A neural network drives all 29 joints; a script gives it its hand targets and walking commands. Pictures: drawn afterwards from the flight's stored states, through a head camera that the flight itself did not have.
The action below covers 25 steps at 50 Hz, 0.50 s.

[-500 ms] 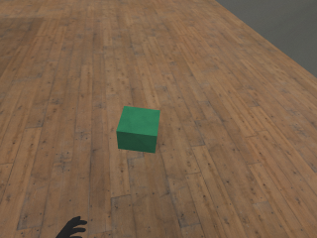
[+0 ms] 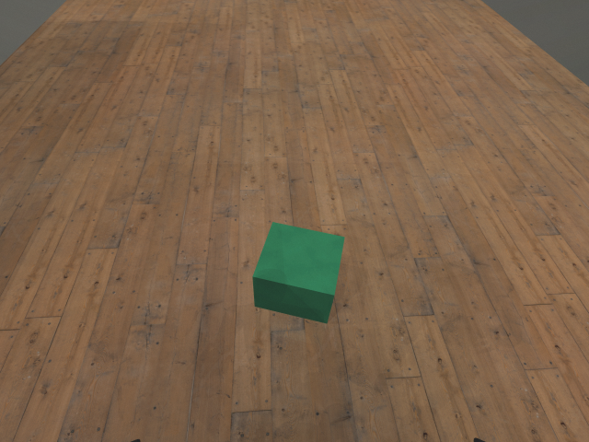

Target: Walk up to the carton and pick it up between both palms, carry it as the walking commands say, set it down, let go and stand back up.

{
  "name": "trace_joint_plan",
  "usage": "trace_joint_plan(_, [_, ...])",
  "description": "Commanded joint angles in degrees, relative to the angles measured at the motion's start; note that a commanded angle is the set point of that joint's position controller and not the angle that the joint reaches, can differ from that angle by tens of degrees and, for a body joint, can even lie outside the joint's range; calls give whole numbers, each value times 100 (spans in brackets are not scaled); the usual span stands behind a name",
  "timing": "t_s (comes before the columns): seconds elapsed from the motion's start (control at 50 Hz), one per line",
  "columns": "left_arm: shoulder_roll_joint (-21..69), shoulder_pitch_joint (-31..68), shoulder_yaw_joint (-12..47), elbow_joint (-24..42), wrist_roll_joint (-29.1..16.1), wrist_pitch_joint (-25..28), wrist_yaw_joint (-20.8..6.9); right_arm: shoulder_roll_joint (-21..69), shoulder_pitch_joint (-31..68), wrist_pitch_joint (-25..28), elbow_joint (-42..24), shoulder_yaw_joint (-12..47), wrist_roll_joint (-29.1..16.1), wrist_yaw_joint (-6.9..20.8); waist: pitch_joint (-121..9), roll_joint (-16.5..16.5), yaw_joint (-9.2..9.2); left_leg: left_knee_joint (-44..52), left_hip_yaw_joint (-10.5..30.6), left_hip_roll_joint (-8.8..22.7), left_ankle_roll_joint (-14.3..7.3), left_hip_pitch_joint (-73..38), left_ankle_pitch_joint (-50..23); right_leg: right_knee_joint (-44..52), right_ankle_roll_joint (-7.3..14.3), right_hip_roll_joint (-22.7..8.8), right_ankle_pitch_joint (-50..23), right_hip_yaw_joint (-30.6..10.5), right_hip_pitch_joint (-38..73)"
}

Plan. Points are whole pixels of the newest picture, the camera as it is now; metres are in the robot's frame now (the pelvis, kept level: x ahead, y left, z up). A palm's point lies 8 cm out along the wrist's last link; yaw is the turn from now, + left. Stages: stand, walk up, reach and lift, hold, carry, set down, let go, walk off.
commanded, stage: walk up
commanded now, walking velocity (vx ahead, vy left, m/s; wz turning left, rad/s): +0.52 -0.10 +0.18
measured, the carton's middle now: (299, 272) +0.82 -0.01 -0.66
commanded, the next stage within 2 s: none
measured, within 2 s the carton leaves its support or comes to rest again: neither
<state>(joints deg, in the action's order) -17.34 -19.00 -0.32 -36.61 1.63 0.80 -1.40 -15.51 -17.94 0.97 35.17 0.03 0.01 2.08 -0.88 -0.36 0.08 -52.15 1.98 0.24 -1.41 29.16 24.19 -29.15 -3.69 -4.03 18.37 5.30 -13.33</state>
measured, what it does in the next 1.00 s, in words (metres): walks ahead: left foot, then right foot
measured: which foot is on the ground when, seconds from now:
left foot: up 0.00-0.04, down 0.06-0.50, up 0.52-0.72, down 0.74-1.00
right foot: down 0.00-0.06, up 0.08-0.46, down 0.48-0.74, up 0.76-0.98, down 1.00-1.00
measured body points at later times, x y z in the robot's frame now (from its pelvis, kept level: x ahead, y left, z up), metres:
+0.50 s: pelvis +0.25 +0.00 -0.01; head +0.29 +0.02 +0.44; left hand +0.43 +0.26 -0.10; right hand +0.31 -0.27 -0.11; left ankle +0.09 +0.10 -0.71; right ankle +0.36 -0.13 -0.73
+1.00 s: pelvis +0.43 +0.00 +0.01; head +0.46 +0.01 +0.45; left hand +0.56 +0.27 -0.10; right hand +0.54 -0.25 -0.10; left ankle +0.37 +0.11 -0.73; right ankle +0.46 -0.12 -0.73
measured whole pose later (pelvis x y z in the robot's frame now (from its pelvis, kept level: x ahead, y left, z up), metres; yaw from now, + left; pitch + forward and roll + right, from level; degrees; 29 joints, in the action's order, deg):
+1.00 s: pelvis +0.43 +0.00 +0.01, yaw +4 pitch +1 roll -1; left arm -15.8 -11.0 -0.3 -38.2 1.7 -1.2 -1.4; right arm -14.8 -20.3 0.4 35.3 0.1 0.0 -0.1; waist 1.5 -0.2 0.1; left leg -33.0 1.0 0.3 -0.9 12.1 21.8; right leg -30.6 -0.7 -1.8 9.5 6.6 -17.4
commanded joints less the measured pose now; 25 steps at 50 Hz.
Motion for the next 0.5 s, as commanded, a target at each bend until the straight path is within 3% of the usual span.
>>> trace_joint_plan(0.0, [-888, 875, -427, -1, 164, 56, 19, -419, -668, 42, 87, -267, 89, 157, 220, 1246, -569, 1401, -806, 131, 218, -1266, -650, 974, 831, -981, 1553, -105, -778])
trace_joint_plan(0.02, [-933, 729, -390, -40, 216, 22, 46, -516, -1149, 71, 241, -353, 98, 120, -44, 950, -835, 1434, -993, -48, 279, -2052, -532, 22, 810, -784, 1219, 190, -1035])
trace_joint_plan(0.04, [-638, 635, -342, 109, 250, 60, 24, -821, -2026, 99, 466, -493, 139, 42, -379, 23, -1119, 1480, -367, 68, 154, -2919, -600, -1609, 695, -524, 529, 404, -1490])
trace_joint_plan(0.06, [-323, 856, -319, 385, 148, 70, -39, -1515, -2687, 159, 665, -605, 194, -110, -220, -1754, -1334, 3602, 3184, 1598, 111, -3156, 881, -3300, 343, 375, 1510, 182, -2658])
trace_joint_plan(0.08, [-278, 398, -239, 462, 113, 27, -26, -1687, -1972, 153, 366, -654, 84, -179, -68, -2199, -616, 4559, 4867, 2088, -247, -2953, 1195, -4069, 388, 444, 1841, -579, -3113])
trace_joint_plan(0.1, [-502, 758, -242, 329, 185, -26, -80, -1741, -1401, 146, 300, -639, 76, -138, 533, -1261, -482, 4545, 4618, 2059, -396, -2406, 1025, -4135, 353, 190, 1467, -794, -3025])
trace_joint_plan(0.12, [-361, 723, -239, 423, 160, -19, -82, -1459, -1195, 155, 144, -574, 71, -175, 449, -998, -319, 4243, 4188, 1956, -170, -2410, 245, -3885, 348, 145, 859, -842, -2878])
trace_joint_plan(0.14, [-368, 668, -232, 346, 123, -23, -88, -1211, -909, 226, 149, -514, 75, -183, 660, -817, -267, 3822, 3273, 1756, -283, -2337, -841, -3688, 291, -107, 248, -682, -2900])
trace_joint_plan(0.16, [-364, 662, -238, 241, 128, -54, -68, -1025, -977, 293, 137, -473, 109, -199, 556, -577, -250, 3601, 2787, 1598, -347, -2202, -1744, -3503, 254, -158, 29, -611, -2645])
trace_joint_plan(0.18, [-301, 756, -202, 248, 63, -92, -103, -1053, -1186, 314, 177, -478, 138, -227, 518, -1230, -384, 3594, 2377, 1428, -296, -2298, -2522, -3314, 177, -30, -106, -356, -2642])
trace_joint_plan(0.2, [-281, 1054, -203, 311, 76, -109, -149, -880, -1430, 301, 253, -467, 155, -227, 513, -1191, -460, 3627, 2301, 1544, -502, -2522, -3269, -3258, 140, -108, -160, -432, -2646])
trace_joint_plan(0.22, [-338, 1132, -240, 264, 89, -114, -177, -944, -1552, 334, 310, -482, 131, -228, 264, -640, -489, 3544, 2094, 1551, -488, -2646, -3828, -3043, 91, -66, -316, -323, -2495])
trace_joint_plan(0.24, [-181, 1310, -176, 345, 45, -112, -181, -839, -1339, 307, 191, -465, 160, -249, 392, -639, -504, 3416, 1841, 1478, -560, -2837, -4357, -2671, 83, -5, -277, -260, -2806])
trace_joint_plan(0.26, [-227, 1219, -187, 194, 56, -135, -211, -878, -1303, 282, 351, -508, 118, -233, 272, -988, -388, 3316, 1746, 1505, -547, -3049, -4381, -2521, 72, -31, -367, -322, -2703])
trace_joint_plan(0.28, [-105, 1385, -95, 270, 4, -111, -227, -928, -1121, 231, 258, -516, 157, -271, 342, -1060, -450, 3377, 1443, 1424, -556, -2912, -4078, -1805, 87, -4, -442, -233, -2482])
trace_joint_plan(0.3, [-87, 1505, -113, 247, 19, -133, -241, -803, -1277, 221, 263, -484, 161, -259, 597, -1108, -495, 3467, 1363, 1206, -467, -2453, -4244, -1805, 107, 100, -518, -61, -2175])
trace_joint_plan(0.32, [-97, 1812, -116, 282, -20, -166, -257, -770, -1301, 225, 336, -463, 149, -260, 698, -1212, -552, 3569, 1274, 1232, -398, -2416, -4549, -1543, 144, 192, -728, 30, -1987])
trace_joint_plan(0.34, [-57, 1833, -144, 275, -17, -190, -232, -839, -1252, 177, 313, -497, 147, -301, 644, -973, -545, 3533, 1158, 1301, -450, -2512, -4291, -1318, 123, 227, -723, 64, -1888])
trace_joint_plan(0.36, [-84, 1789, -158, 176, 20, -175, -265, -994, -963, 185, 271, -525, 124, -307, 598, -1225, -440, 3490, 1127, 1355, -515, -2803, -4581, -1041, 136, 173, -892, -27, -1931])
trace_joint_plan(0.38, [-153, 1878, -154, 201, 32, -140, -220, -992, -973, 153, 335, -523, 101, -325, 494, -867, -495, 3301, 975, 1306, -502, -2823, -4931, -721, 180, 293, -730, 163, -1747])
trace_joint_plan(0.4, [-93, 1785, -126, 153, 39, -108, -184, -1189, -893, 160, 243, -532, 70, -316, 484, -1108, -450, 3022, 779, 1162, -412, -2956, -5856, -218, 250, 509, -675, 332, -1490])
trace_joint_plan(0.42, [-75, 1548, -164, 93, 32, -83, -132, -1071, -1033, 164, 481, -535, 30, -311, 167, -1049, -333, 2325, 602, 1035, -300, -2936, -7093, 146, 403, 580, -852, 402, -761])
trace_joint_plan(0.44, [-264, 907, -253, -162, 63, -89, -92, -1257, -907, 151, 387, -577, -20, -348, -404, -1004, 12, 1506, 438, 1004, -194, -2859, -7215, 637, 497, 531, -1388, 340, 242])
trace_joint_plan(0.46, [-585, 144, -357, -397, 55, -72, -54, -955, -1009, 186, 354, -577, -98, -330, -892, -514, 261, 493, 408, 800, -53, -2033, -6014, 634, 795, 164, -1870, 53, 1440])
trace_joint_plan(0.48, [-970, -499, -500, -586, 48, -2, 15, -697, -934, 230, 154, -535, -177, -341, -1167, 480, 506, -1024, 94, 252, 132, -675, -3832, 535, 1225, -1017, -3103, -1208, 2442])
